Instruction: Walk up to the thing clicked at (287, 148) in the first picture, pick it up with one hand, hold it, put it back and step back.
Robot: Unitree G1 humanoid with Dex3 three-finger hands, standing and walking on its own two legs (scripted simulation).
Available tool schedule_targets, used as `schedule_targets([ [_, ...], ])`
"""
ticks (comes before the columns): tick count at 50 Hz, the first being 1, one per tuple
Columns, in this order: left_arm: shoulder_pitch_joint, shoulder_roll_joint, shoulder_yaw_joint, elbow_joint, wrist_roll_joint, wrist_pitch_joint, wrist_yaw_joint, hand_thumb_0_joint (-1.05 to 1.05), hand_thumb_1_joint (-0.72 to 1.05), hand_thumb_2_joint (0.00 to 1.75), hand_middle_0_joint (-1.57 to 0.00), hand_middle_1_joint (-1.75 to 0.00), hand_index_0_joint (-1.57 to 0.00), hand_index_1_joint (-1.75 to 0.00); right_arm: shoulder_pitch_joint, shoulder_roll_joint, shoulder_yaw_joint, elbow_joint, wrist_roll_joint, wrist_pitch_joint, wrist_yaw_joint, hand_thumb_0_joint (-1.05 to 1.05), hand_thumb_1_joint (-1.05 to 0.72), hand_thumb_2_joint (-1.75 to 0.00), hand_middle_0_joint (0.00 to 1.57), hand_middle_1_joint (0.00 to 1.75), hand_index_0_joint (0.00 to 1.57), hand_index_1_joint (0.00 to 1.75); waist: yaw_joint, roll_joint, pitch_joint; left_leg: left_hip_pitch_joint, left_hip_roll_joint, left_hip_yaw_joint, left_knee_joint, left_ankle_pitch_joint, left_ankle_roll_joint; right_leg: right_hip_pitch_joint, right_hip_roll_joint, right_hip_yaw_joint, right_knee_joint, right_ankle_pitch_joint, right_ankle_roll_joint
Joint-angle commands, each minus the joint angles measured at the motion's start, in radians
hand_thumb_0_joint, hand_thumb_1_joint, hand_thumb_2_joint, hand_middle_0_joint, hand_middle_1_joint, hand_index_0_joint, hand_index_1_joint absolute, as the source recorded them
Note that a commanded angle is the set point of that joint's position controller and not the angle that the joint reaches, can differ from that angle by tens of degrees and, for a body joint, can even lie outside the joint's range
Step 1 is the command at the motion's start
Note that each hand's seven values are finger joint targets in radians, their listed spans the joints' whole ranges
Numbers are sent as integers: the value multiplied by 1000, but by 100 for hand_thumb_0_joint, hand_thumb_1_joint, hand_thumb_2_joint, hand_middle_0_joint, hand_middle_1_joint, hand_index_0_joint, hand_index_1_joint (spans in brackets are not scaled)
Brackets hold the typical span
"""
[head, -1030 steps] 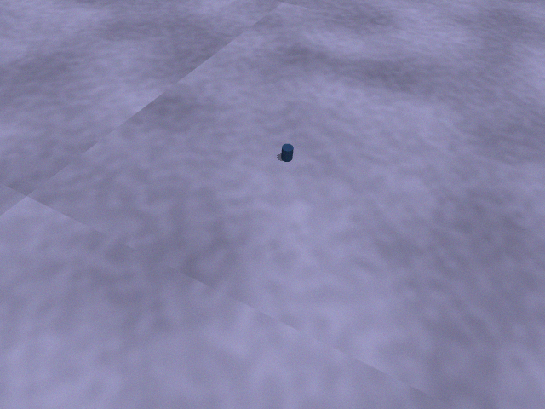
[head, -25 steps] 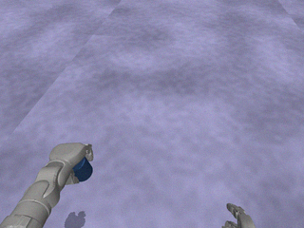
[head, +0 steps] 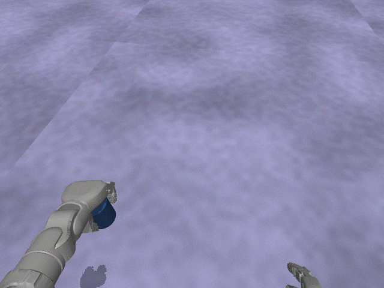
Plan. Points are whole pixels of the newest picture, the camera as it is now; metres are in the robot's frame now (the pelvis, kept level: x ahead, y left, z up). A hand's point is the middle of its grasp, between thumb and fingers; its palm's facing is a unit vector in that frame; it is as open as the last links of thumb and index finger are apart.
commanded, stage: crouch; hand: left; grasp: from above
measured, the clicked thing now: (98, 210) +0.32 +0.22 -0.06
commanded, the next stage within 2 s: lower in 2.00 s
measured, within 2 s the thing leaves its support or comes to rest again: neither
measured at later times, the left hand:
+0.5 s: hand (108, 224) +0.34 +0.23 -0.19, palm faces -0.42 +0.04 -0.91, open 9.1 cm
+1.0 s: hand (126, 234) +0.40 +0.25 -0.43, palm faces -0.44 +0.00 -0.90, open 9.0 cm
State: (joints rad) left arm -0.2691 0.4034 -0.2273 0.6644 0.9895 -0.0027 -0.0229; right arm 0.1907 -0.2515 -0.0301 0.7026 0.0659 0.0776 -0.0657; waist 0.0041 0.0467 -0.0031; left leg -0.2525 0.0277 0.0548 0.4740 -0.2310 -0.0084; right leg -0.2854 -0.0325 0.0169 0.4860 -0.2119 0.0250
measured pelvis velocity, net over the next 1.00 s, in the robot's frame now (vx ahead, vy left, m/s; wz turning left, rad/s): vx -0.06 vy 0.01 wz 0.00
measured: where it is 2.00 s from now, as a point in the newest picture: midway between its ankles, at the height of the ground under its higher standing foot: outside the picture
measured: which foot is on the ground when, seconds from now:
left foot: down 0.00-1.00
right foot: down 0.00-1.00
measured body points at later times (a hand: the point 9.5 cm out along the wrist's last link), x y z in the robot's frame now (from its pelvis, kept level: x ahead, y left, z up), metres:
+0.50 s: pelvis -0.03 +0.00 -0.09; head +0.07 +0.01 +0.35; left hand +0.35 +0.23 -0.14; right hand +0.05 -0.29 -0.20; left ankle +0.01 +0.13 -0.74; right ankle +0.03 -0.14 -0.74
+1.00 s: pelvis -0.06 +0.01 -0.29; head +0.15 +0.04 +0.11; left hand +0.42 +0.24 -0.38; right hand -0.02 -0.26 -0.41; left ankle +0.01 +0.13 -0.74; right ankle +0.03 -0.13 -0.74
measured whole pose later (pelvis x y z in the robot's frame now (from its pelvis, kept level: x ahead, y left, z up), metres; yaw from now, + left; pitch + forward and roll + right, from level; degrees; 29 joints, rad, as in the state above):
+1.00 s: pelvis -0.06 +0.01 -0.29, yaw +0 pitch +37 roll -4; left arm -0.85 0.55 0.00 1.27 1.20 -0.10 0.33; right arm 0.22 -0.22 -0.02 0.73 -0.07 -0.04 0.03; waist -0.20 0.05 -0.18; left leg -1.90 0.03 -0.05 1.91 -0.66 0.01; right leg -1.87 -0.04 -0.01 1.84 -0.62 0.04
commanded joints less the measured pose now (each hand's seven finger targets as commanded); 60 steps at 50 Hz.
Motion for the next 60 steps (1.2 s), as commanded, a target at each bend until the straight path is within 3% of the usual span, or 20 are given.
schedule_targets([
  [1, -289, 178, 99, -134, 9, -13, 56, 0, 44, 86, -74, -100, -80, -94, -84, -124, -44, -138, -5, -42, -2, 0, -90, -90, 20, 30, 20, 30, -3, -70, -207, 73, -38, -12, -54, 149, 21, 51, 49, -26, -74, 98, -31],
  [6, -315, 177, 114, -52, 39, -37, 129, 0, 41, 89, -74, -98, -79, -93, -56, -129, -52, -116, -13, -32, 5, 0, -90, -90, 20, 30, 20, 30, -20, -84, -195, 37, -41, -13, -21, 118, 18, -6, 45, -25, -48, 70, -30],
  [7, -339, 161, 101, -24, 49, -41, 149, 0, 43, 88, -74, -99, -80, -94, -50, -127, -52, -108, -18, -33, 7, 0, -90, -90, 20, 30, 20, 30, -28, -83, -192, 19, -43, -14, -7, 112, 17, -27, 44, -25, -37, 66, -31],
  [12, -454, 176, 112, 98, 89, -54, 253, 0, 44, 86, -74, -101, -80, -95, 7, -143, -66, -57, -37, -34, 22, 0, -90, -90, 20, 30, 20, 30, -64, -61, -263, -76, -39, -16, 127, 94, 10, -152, 44, -24, 75, 65, -29],
  [14, -489, 141, 97, 170, 112, -59, 291, 0, 44, 86, -75, -101, -81, -95, 32, -143, -74, -43, -45, -43, 29, 0, -90, -90, 20, 30, 20, 30, -83, -50, -300, -161, -41, -16, 221, 76, 8, -237, 40, -19, 157, 56, -31],
  [18, -556, 131, 106, 299, 155, -67, 363, 0, 42, 82, -73, -98, -80, -92, 80, -149, -88, -41, -63, -58, 41, 0, -90, -90, 20, 30, 20, 30, -99, -13, -370, -364, -36, -21, 413, 11, 0, -440, 43, -23, 342, 0, -43],
  [21, -670, 186, 137, 342, 177, -63, 409, 0, 39, 74, -69, -98, -77, -90, 109, -162, -95, -48, -74, -67, 42, 0, -90, -90, 20, 30, 20, 30, -108, 25, -474, -499, -34, -32, 538, -31, 2, -565, 47, -29, 469, -40, -46],
  [23, -683, 181, 142, 386, 169, -56, 427, 0, 40, 74, -70, -97, -78, -89, 118, -161, -95, -54, -78, -73, 38, 0, -90, -90, 20, 30, 20, 30, -114, 23, -506, -595, -35, -35, 597, -80, 6, -622, 48, -35, 536, -79, -49],
  [28, -742, 258, 186, 414, 170, -41, 436, 0, 39, 75, -71, -94, -78, -87, 149, -172, -101, -52, -92, -90, 32, 0, -90, -90, 20, 30, 20, 30, -113, 50, -664, -776, -31, -56, 765, -129, 12, -769, 50, -46, 725, -130, -59],
  [31, -806, 269, 197, 409, 162, -32, 427, 0, 38, 72, -71, -93, -77, -86, 159, -169, -100, -44, -97, -97, 28, 0, -90, -90, 20, 30, 20, 30, -143, 66, -716, -868, -29, -60, 845, -160, 16, -845, 44, -46, 804, -148, -58],
  [36, -840, 316, 229, 434, 168, -31, 405, 0, 39, 74, -73, -91, -79, -85, 169, -174, -100, -35, -111, -105, 35, 0, -90, -90, 20, 30, 20, 30, -151, 89, -765, -973, -28, -76, 956, -215, 17, -995, 44, -58, 925, -212, -66],
  [41, -876, 336, 246, 506, 177, -62, 386, 0, 47, 72, -77, -90, -84, -83, 179, -181, -87, -24, -123, -118, 51, 0, -90, -90, 20, 30, 20, 30, -199, 69, -699, -1113, -27, -116, 1054, -325, 19, -1189, 36, -77, 1033, -308, -65],
  [43, -937, 375, 261, 452, 189, -83, 387, 0, 47, 72, -77, -89, -84, -82, 185, -189, -85, -21, -129, -127, 59, 0, -90, -90, 20, 30, 20, 30, -202, 117, -770, -1112, -28, -119, 1100, -315, 18, -1228, 32, -80, 1077, -300, -65],
  [44, -946, 365, 260, 445, 191, -90, 388, 0, 49, 71, -78, -90, -86, -82, 193, -191, -82, -20, -132, -132, 66, 0, -90, -90, 20, 30, 20, 30, -207, 119, -798, -1110, -27, -120, 1128, -287, 19, -1246, 32, -84, 1101, -278, -64],
  [46, -961, 418, 286, 418, 211, -101, 397, 0, 52, 73, -82, -88, -88, -81, 199, -202, -76, -15, -136, -135, 76, 0, -90, -90, 20, 30, 20, 30, -188, 174, -887, -1090, -31, -110, 1177, -210, 16, -1262, 33, -85, 1151, -227, -67],
  [49, -987, 394, 278, 432, 220, -110, 401, 0, 54, 77, -84, -90, -90, -84, 217, -208, -73, -1, -146, -141, 92, 0, -91, -90, 20, 30, 20, 30, -220, 192, -891, -1099, -26, -123, 1235, -148, 14, -1333, 30, -99, 1205, -192, -65],
  [52, -980, 431, 302, 471, 229, -103, 411, 0, 52, 77, -83, -89, -89, -84, 225, -214, -69, 2, -155, -146, 109, 0, -91, -90, 20, 30, 20, 30, -221, 215, -873, -1137, -29, -113, 1279, -138, 14, -1349, 22, -98, 1243, -177, -63],
  [56, -1053, 431, 300, 440, 224, -104, 410, 0, 55, 81, -85, -91, -91, -86, 222, -218, -71, 0, -160, -144, 125, 0, -91, -90, 20, 30, 20, 30, -233, 248, -903, -1176, -30, -104, 1322, -167, 14, -1376, 27, -106, 1291, -191, -66],
  [58, -1024, 433, 299, 504, 232, -99, 408, 0, 57, 80, -87, -89, -92, -84, 222, -224, -67, 5, -163, -144, 129, 0, -91, -90, 20, 30, 20, 30, -242, 237, -843, -1206, -27, -110, 1342, -182, 13, -1418, 23, -109, 1311, -202, -65],
  [60, -1046, 439, 298, 503, 230, -102, 402, 0, 58, 81, -89, -89, -94, -84, 223, -225, -63, 4, -166, -142, 136, 0, -91, -90, 20, 30, 20, 30, -250, 226, -851, -1235, -29, -102, 1375, -167, 17, -1418, 26, -107, 1331, -184, -63],
])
